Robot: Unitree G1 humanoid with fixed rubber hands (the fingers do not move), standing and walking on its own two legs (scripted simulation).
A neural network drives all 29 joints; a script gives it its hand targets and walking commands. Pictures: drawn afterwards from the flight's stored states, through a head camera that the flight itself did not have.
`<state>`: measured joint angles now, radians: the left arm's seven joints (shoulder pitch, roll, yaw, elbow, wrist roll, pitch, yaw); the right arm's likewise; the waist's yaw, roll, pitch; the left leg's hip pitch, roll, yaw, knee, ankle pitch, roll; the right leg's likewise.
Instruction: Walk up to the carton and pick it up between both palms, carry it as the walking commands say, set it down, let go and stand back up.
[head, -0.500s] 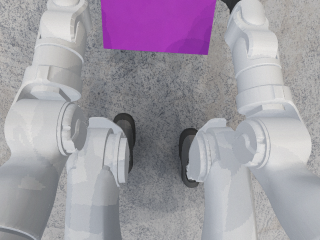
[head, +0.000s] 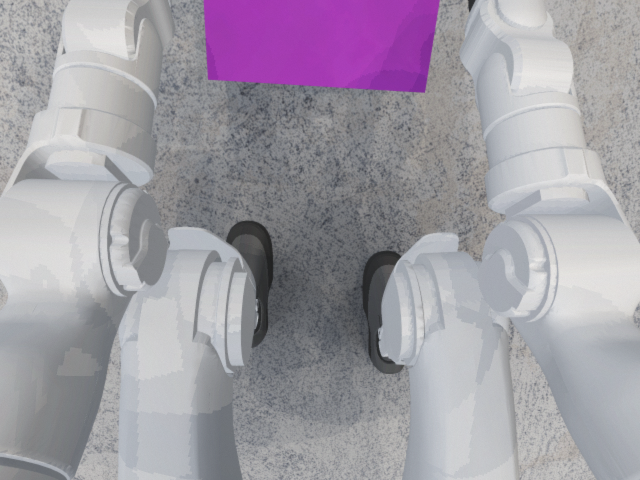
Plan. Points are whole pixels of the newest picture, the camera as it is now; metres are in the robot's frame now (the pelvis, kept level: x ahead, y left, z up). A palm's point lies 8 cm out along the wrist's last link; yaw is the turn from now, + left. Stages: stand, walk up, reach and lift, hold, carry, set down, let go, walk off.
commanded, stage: set down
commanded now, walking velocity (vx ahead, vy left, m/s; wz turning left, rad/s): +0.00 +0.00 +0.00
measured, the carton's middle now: out of the picture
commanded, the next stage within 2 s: none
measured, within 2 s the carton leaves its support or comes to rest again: rests again in 0.60 s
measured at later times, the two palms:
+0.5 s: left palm out of the picture +0.56 +0.19 -0.17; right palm out of the picture +0.56 -0.11 -0.17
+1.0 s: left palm out of the picture +0.57 +0.19 -0.17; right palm out of the picture +0.57 -0.12 -0.17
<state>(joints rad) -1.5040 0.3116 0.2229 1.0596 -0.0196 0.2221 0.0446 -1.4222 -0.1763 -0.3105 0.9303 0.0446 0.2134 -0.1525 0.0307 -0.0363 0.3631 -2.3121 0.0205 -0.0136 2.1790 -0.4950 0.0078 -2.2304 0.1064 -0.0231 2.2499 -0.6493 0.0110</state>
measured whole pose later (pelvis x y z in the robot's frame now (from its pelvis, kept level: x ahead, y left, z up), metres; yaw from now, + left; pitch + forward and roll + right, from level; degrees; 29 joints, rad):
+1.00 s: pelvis +0.02 +0.00 -0.01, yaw +0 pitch +37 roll +0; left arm -1.51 0.32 0.32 1.08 0.05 0.18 -0.04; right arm -1.43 -0.16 -0.38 0.93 -0.04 0.17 -0.07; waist 0.02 -0.03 0.37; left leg -2.31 0.02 -0.01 2.23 -0.56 0.00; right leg -2.22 0.11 -0.02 2.30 -0.72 0.01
